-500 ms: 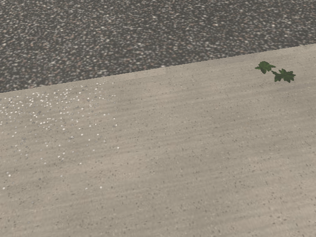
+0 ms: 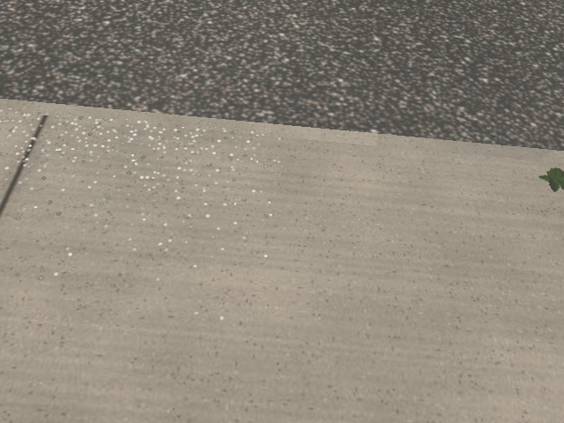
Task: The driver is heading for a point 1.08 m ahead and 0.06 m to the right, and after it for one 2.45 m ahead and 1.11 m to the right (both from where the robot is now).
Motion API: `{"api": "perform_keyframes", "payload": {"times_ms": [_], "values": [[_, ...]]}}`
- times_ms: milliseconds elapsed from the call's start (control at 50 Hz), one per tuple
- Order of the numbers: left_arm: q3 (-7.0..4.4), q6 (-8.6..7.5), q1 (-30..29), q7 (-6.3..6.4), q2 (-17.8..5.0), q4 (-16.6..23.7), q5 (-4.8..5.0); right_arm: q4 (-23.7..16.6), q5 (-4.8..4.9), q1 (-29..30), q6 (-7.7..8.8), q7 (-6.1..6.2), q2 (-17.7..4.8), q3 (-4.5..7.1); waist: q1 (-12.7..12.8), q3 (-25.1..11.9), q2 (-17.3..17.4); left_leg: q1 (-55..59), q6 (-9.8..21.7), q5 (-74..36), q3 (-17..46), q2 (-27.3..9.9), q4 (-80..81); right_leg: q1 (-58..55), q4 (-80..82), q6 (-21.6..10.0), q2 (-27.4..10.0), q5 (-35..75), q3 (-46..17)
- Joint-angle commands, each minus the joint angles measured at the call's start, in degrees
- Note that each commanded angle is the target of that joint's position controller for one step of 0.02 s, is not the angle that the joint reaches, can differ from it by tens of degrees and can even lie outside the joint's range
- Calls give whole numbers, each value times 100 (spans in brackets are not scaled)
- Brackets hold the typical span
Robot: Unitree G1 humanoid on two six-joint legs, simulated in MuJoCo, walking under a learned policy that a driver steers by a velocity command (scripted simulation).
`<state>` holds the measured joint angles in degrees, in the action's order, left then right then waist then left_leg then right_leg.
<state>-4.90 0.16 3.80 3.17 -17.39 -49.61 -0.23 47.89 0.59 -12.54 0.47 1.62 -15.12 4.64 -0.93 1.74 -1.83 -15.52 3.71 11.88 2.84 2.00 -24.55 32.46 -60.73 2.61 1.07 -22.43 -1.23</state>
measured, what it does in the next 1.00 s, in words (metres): walks ahead: right foot, then left foot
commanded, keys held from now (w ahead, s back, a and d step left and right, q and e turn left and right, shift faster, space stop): q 0.10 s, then no key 0.26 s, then w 0.38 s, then w+e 0.26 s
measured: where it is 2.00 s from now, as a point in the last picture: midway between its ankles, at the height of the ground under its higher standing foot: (294, 300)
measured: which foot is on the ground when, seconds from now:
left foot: down 0.00-0.32, up 0.34-0.70, down 0.72-1.00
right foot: up 0.00-0.30, down 0.32-0.72, up 0.74-1.00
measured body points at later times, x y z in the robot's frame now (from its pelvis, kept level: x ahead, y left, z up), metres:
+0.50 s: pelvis +0.02 -0.04 +0.00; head +0.04 -0.05 +0.45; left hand +0.07 +0.25 -0.12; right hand +0.19 -0.29 -0.12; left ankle -0.02 +0.09 -0.69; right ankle +0.03 -0.15 -0.75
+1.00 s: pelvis +0.15 +0.03 +0.00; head +0.17 +0.05 +0.45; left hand +0.27 +0.31 -0.13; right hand +0.18 -0.23 -0.13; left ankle +0.05 +0.11 -0.75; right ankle +0.31 -0.13 -0.67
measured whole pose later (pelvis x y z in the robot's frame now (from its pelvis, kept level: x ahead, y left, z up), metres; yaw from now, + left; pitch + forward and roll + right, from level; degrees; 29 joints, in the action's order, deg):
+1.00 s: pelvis +0.15 +0.03 +0.00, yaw +3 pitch +1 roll +1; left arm -4.0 -3.4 10.0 -1.3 -16.7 -48.9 1.5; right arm 51.8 -0.8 -21.6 5.7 0.1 -12.9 3.1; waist -2.9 0.3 -3.2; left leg 2.4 2.4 14.8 -6.6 1.9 -11.1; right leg 40.5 -50.3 -1.7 -4.2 -0.9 -4.7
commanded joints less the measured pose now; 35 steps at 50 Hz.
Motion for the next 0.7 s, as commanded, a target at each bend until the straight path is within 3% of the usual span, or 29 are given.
{"api": "perform_keyframes", "payload": {"times_ms": [20, 100, 240, 300, 320, 340, 360, 380, 400, 420, 440, 480, 560, 600, 660, 700], "values": [[-71, -79, -101, 23, -314, 344, 50, -389, 22, -54, 39, 79, -932, 210, 67, -762, 792, 1362, 953, -3047, 1431, -1380, 429, 568, 335, 83, -55, 316, -252], [-52, -91, -310, -6, -295, 422, 65, -498, 29, -27, -34, 125, -1106, 267, -29, -662, 956, 1166, 924, -2218, 1704, -1292, 460, 190, 1253, 187, 6, 445, -334], [-36, -170, -97, -136, -343, 354, 117, -585, -48, 233, -112, 86, -968, 161, -68, -674, 1104, 742, 916, -2416, 1922, -1265, 224, -1017, 2277, 86, -15, 242, -140], [-30, -256, 316, -232, -323, 225, 79, -601, 21, 368, -155, 119, -842, 62, 225, -648, 927, 562, 530, -1993, 1891, -930, -100, -2061, 4098, -184, -66, 1679, -60], [-76, -263, 458, -228, -588, 219, -20, -597, -44, 185, -138, 129, -696, 9, 159, -800, 509, 142, 242, -1146, 1655, -646, -485, -2747, 4143, -379, -669, 2474, -542], [-119, -227, 419, -205, -964, 288, -118, -588, -157, -163, -89, 102, -451, -58, -158, -850, -726, -626, -75, 1019, 965, 151, -1394, -3281, 3987, -903, -1655, 4245, -1539], [-50, -244, 427, -231, -777, 254, -219, -712, -104, 48, -53, 113, -652, 12, 1, -750, -1227, -1050, -342, 2442, 634, 326, -2031, -2819, 4176, -1867, -2384, 4292, -2326], [-14, -290, 417, -245, -624, 269, -180, -661, -57, 180, -44, 116, -1010, 109, 117, -736, -818, -1114, -471, 2382, 668, 80, -2785, -2710, 4456, -2031, -2315, 2981, -2378], [-32, -306, 407, -235, -637, 228, -84, -631, -2, 256, -63, 103, -1038, 151, 125, -609, -660, -1385, -529, 2020, 579, -4, -3127, -2763, 4631, -1789, -1982, 1472, -2174], [-48, -313, 477, -244, -698, 174, 36, -529, -13, 196, -100, 81, -925, 150, 140, -421, -642, -1670, -595, 1730, 411, -128, -3285, -2802, 4873, -1574, -1734, 11, -2053], [-38, -312, 501, -228, -666, 122, 120, -511, -24, 215, -102, 48, -845, 140, 163, -152, -759, -1919, -638, 1406, 326, -237, -3304, -2785, 5092, -1471, -1652, -678, -2101], [-31, -297, 662, -167, -632, 57, 113, -524, 32, 450, 26, -22, -673, 101, 281, 116, -755, -1977, -650, 1007, -27, -294, -3002, -2719, 5322, -1372, -1418, -620, -1782], [-72, -395, 968, -156, -731, -26, 107, -571, 33, 854, 295, -87, -329, -7, 476, -67, -709, -1299, -541, 719, -326, -344, -1610, -2764, 5258, -1387, -1293, 183, -1273], [-107, -402, 1049, -201, -855, -41, 135, -544, 72, 850, 350, -130, -378, -7, 465, -47, -766, -859, -462, 783, -460, -285, -1109, -2529, 5230, -1468, -1350, 118, -1239], [-116, -357, 971, -259, -896, -17, 246, -373, 103, 479, 393, -173, -461, 23, 178, -21, -631, 173, -264, 102, -636, -183, -212, -1915, 5010, -1423, -1378, -105, -1190], [-13, -354, 925, -289, -601, -4, 210, -91, 136, -284, 383, -140, -590, 105, -206, -242, -443, 1414, -103, 62, -534, -191, 43, -1241, 4433, -1172, -1164, -186, -1008]]}}
Next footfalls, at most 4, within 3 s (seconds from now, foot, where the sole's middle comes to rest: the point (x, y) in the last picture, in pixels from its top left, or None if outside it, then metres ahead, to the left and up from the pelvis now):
0.32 right None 0.07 -0.15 -0.78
0.72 left None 0.09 0.12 -0.78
1.22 right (301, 420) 0.46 -0.08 -0.78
1.70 left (242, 296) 0.77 0.07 -0.78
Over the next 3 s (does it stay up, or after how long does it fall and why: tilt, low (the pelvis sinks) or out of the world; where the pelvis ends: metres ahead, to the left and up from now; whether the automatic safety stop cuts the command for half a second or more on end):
stays up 1.20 -0.19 0.00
